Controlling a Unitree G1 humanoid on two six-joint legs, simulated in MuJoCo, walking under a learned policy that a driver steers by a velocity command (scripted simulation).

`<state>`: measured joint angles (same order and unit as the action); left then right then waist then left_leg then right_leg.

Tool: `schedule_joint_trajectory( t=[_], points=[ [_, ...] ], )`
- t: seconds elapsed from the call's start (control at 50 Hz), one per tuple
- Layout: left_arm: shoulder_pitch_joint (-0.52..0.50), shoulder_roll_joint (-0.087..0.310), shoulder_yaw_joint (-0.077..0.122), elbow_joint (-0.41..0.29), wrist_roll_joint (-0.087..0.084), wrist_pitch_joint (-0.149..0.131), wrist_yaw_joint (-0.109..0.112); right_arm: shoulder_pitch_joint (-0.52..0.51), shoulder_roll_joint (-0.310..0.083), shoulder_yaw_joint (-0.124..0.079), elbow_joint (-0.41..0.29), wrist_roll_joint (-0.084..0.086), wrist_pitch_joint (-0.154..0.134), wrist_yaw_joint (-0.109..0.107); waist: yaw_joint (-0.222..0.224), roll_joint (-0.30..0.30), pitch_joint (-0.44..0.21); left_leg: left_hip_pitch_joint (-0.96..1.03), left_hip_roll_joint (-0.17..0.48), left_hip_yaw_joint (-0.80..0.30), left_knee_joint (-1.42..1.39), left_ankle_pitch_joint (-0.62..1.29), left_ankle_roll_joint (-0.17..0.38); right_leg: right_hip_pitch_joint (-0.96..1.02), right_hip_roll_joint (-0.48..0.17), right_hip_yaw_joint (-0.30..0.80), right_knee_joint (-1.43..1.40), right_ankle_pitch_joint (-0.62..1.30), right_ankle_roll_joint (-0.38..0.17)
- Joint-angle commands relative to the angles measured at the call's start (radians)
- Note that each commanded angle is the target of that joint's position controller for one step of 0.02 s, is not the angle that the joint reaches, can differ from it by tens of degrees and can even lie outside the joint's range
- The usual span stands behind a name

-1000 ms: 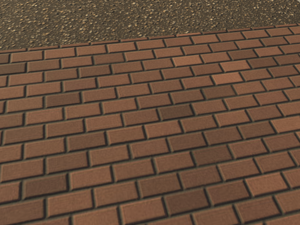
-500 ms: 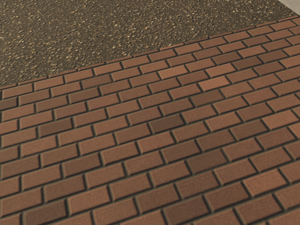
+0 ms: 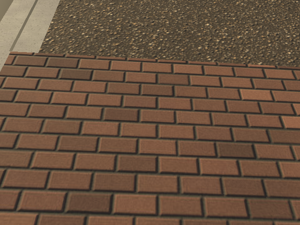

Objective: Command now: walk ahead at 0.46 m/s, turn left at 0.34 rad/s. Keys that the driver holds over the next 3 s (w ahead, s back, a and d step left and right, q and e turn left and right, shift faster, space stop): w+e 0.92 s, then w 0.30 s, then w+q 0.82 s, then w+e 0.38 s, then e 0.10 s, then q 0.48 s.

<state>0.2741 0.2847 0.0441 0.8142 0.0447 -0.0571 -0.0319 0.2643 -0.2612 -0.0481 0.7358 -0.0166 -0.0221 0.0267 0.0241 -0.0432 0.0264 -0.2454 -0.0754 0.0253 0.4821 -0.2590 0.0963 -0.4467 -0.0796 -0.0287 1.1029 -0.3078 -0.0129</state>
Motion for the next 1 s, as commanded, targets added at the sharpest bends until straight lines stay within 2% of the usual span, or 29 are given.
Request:
schedule_joint_trajectory(
  t=[0.02,0.06,0.12,0.18,0.26,0.32,0.34,0.36,0.38,0.4,0.42,0.44,0.46,0.48,0.5,0.54,0.58,0.68,0.78,0.82,0.84,0.86,0.88,0.9,0.92,0.94,0.96,0.98,1.0],
  points=[
    [0.055,0.077,0.013,-0.027,0.008,0.013,-0.008,0.052,-0.119,-0.025,-0.036,0.013,-0.043,-0.009,0.004,0.098,-0.038,0.2,0.239,-0.271,-0.275,0.399,0.116,-0.197,-0.025,0.013,-0.002,0.1,0.014],
    [0.02,0.061,0.011,-0.027,-0.001,0.026,-0.013,0.098,-0.12,-0.023,-0.005,0.018,-0.056,-0.008,-0.001,0.093,-0.022,0.203,0.224,-0.202,-0.285,0.528,0.092,-0.219,-0.022,-0.004,-0.022,0.147,0.018],
    [-0.103,0.051,0.007,-0.057,-0.011,0.033,-0.018,0.17,-0.115,-0.018,0.035,0.013,-0.059,-0.012,-0.04,0.098,0.024,0.242,0.216,-0.136,-0.312,0.602,0.049,-0.305,-0.015,-0.017,-0.086,0.226,0.008],
    [-0.191,0.026,-0.006,-0.075,-0.018,0.027,-0.024,0.195,-0.091,-0.006,0.064,0.004,-0.064,-0.018,-0.061,0.1,0.057,0.266,0.208,-0.067,-0.328,0.637,0.021,-0.307,0.019,-0.02,-0.226,0.304,-0.015],
    [-0.287,0.008,-0.023,-0.1,-0.02,0.018,-0.03,0.223,-0.083,0.005,0.113,-0.004,-0.071,-0.038,-0.078,0.094,0.097,0.328,0.24,-0.003,-0.355,0.75,0.002,-0.247,0.073,-0.059,-0.429,0.332,-0.06],
    [-0.223,0.03,-0.019,-0.082,-0.021,0.016,-0.018,0.207,-0.112,0.006,0.14,-0.011,-0.072,-0.06,-0.035,0.122,0.032,0.402,0.255,0.045,-0.214,1.185,-0.03,-0.082,0.158,-0.128,-0.499,0.248,-0.114],
    [-0.146,0.048,-0.012,-0.058,-0.022,0.015,-0.012,0.196,-0.13,0.002,0.145,-0.016,-0.067,-0.069,0.001,0.141,-0.011,0.424,0.262,0.053,-0.1,1.305,-0.041,-0.012,0.186,-0.135,-0.506,0.199,-0.132],
    [-0.009,0.077,0.0,-0.015,-0.023,0.011,-0.006,0.176,-0.151,-0.004,0.145,-0.024,-0.057,-0.076,0.058,0.151,-0.075,0.416,0.269,0.056,0.075,1.331,-0.049,0.107,0.204,-0.118,-0.528,0.167,-0.155],
    [0.139,0.102,0.015,0.03,-0.018,0.003,0.001,0.142,-0.178,-0.011,0.137,-0.019,-0.051,-0.076,0.129,0.144,-0.135,0.323,0.261,0.074,0.296,1.213,-0.053,0.289,0.193,-0.074,-0.608,0.199,-0.187],
    [0.284,0.169,0.041,0.054,-0.004,0.007,0.015,0.096,-0.164,-0.005,0.1,-0.008,-0.058,-0.07,0.202,0.051,-0.224,0.107,0.196,0.11,0.655,0.801,-0.053,0.519,0.016,0.15,-0.627,0.117,-0.268],
    [0.219,0.247,0.065,0.035,-0.014,0.022,0.021,0.176,-0.064,0.008,0.057,0.007,-0.068,-0.05,0.069,-0.222,-0.291,-0.358,-0.05,0.049,1.057,-0.254,-0.114,0.809,-0.263,0.732,-0.674,0.267,-0.456],
    [0.158,0.222,0.071,0.036,-0.057,0.022,0.013,0.117,-0.117,0.009,0.042,-0.015,-0.078,-0.043,0.08,-0.025,-0.276,-0.486,0.012,-0.123,1.079,-0.189,-0.079,0.771,-0.245,0.76,-0.766,0.171,-0.484],
    [0.093,0.173,0.061,0.019,-0.054,0.022,0.018,0.038,-0.125,0.012,0.016,-0.007,-0.093,-0.034,0.064,0.021,-0.138,-0.507,0.074,-0.136,1.004,-0.105,-0.074,0.622,-0.226,0.638,-0.819,0.114,-0.443],
    [0.055,0.107,0.046,0.024,-0.043,0.024,0.02,0.026,-0.129,0.012,0.014,-0.004,-0.1,-0.029,0.012,0.103,-0.03,-0.455,0.111,-0.111,0.892,-0.064,-0.066,0.447,-0.185,0.546,-0.864,0.178,-0.387],
    [0.037,0.078,0.036,0.027,-0.039,0.016,0.024,0.006,-0.117,0.012,0.005,-0.018,-0.085,-0.028,-0.022,0.126,0.016,-0.403,0.137,-0.11,0.818,-0.065,-0.077,0.336,-0.131,0.477,-0.874,0.253,-0.346],
    [0.028,0.088,0.033,0.027,-0.039,-0.001,0.026,0.043,-0.085,0.024,0.008,-0.039,-0.041,-0.02,-0.061,0.092,0.019,-0.32,0.153,-0.084,0.721,-0.061,-0.103,0.221,-0.063,0.376,-0.898,0.35,-0.317],
    [0.047,0.127,0.044,0.033,-0.042,-0.014,0.022,0.013,-0.067,0.032,-0.013,-0.04,-0.023,-0.015,-0.063,0.058,0.016,-0.307,0.161,-0.049,0.609,-0.013,-0.126,0.171,-0.023,0.322,-0.91,0.411,-0.307],
    [0.147,0.137,0.052,0.047,-0.05,-0.008,0.021,-0.211,-0.065,0.041,-0.088,-0.027,-0.021,-0.011,0.028,-0.008,0.022,-0.353,0.147,-0.02,0.301,0.23,-0.151,0.242,0.029,0.305,-0.886,0.431,-0.223],
    [0.213,0.154,0.06,0.044,-0.03,0.003,0.033,-0.337,-0.081,0.045,-0.136,-0.015,-0.037,-0.007,0.083,-0.027,0.003,-0.364,0.096,-0.032,0.15,0.218,-0.134,0.403,-0.005,0.377,-0.785,0.54,-0.205],
    [0.166,0.171,0.065,0.024,-0.025,0.003,0.041,-0.286,-0.106,0.038,-0.13,-0.012,-0.047,-0.01,0.041,-0.04,-0.005,-0.246,0.08,-0.055,0.065,0.165,-0.113,0.394,-0.022,0.413,-0.74,0.546,-0.177],
    [0.128,0.183,0.068,0.011,-0.024,0.0,0.041,-0.211,-0.128,0.029,-0.107,-0.01,-0.052,-0.015,0.001,-0.046,-0.027,-0.128,0.06,-0.054,0.033,0.121,-0.097,0.363,-0.017,0.419,-0.688,0.596,-0.158],
    [0.101,0.188,0.068,0.005,-0.029,-0.006,0.035,-0.085,-0.154,0.016,-0.068,-0.011,-0.061,-0.025,-0.063,-0.016,-0.083,0.041,0.048,-0.048,-0.026,0.122,-0.074,0.329,0.023,0.397,-0.557,0.636,-0.136],
    [0.097,0.151,0.057,-0.006,-0.041,-0.016,0.023,0.059,-0.21,-0.003,-0.044,-0.026,-0.074,-0.041,-0.126,0.058,-0.188,0.264,0.165,-0.151,-0.052,0.052,-0.032,0.234,0.086,0.337,-0.338,0.521,-0.109],
    [0.144,0.046,0.031,-0.039,-0.063,-0.024,0.025,0.175,-0.282,-0.022,-0.047,-0.05,-0.072,-0.057,-0.138,0.212,-0.324,0.508,0.447,-0.47,-0.089,-0.111,0.026,0.025,0.18,0.209,-0.054,0.037,-0.083],
    [0.213,0.072,0.031,-0.063,-0.053,-0.016,0.025,0.129,-0.313,-0.038,-0.038,-0.037,-0.051,-0.053,-0.069,0.382,-0.362,0.532,0.548,-0.844,-0.203,-0.2,0.126,-0.179,0.221,0.141,0.098,-0.264,-0.075],
    [0.177,0.125,0.038,-0.02,-0.026,0.003,0.031,0.057,-0.199,-0.021,-0.055,-0.03,-0.044,-0.047,-0.054,0.172,-0.2,0.396,0.496,-0.731,-0.208,-0.305,0.118,-0.23,0.13,0.157,0.166,-0.163,-0.077],
    [0.107,0.117,0.037,-0.023,-0.017,0.005,0.019,0.013,-0.127,-0.004,-0.055,-0.02,-0.046,-0.039,-0.058,0.081,-0.096,0.269,0.43,-0.564,-0.224,-0.224,0.097,-0.209,0.108,0.144,0.132,-0.075,-0.071],
    [0.085,0.091,0.033,-0.028,-0.017,0.008,0.01,-0.008,-0.1,0.003,-0.046,-0.024,-0.049,-0.034,-0.039,0.087,-0.052,0.191,0.378,-0.441,-0.247,-0.09,0.074,-0.179,0.084,0.137,0.086,-0.036,-0.063],
    [0.073,0.078,0.031,-0.033,-0.007,0.015,0.002,0.006,-0.094,0.006,-0.026,-0.02,-0.057,-0.034,-0.031,0.129,-0.028,0.144,0.343,-0.358,-0.26,0.016,0.066,-0.158,0.068,0.135,0.052,-0.027,-0.055]
  ],
)
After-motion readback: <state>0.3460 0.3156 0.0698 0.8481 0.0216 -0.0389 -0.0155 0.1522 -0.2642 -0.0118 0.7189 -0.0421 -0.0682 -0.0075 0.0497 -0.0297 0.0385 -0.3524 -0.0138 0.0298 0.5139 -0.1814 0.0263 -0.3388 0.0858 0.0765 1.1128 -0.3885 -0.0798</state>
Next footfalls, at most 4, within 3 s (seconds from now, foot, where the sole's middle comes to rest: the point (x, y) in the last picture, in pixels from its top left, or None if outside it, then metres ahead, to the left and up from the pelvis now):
0.40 right None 0.38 -0.05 -0.77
0.88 left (140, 175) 0.71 0.05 -0.77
1.36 right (202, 160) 0.81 -0.26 -0.77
1.88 left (180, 109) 1.14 -0.16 -0.77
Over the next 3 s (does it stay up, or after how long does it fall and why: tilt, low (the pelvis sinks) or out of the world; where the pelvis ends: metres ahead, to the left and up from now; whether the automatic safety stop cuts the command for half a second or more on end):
stays up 1.44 -0.29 0.00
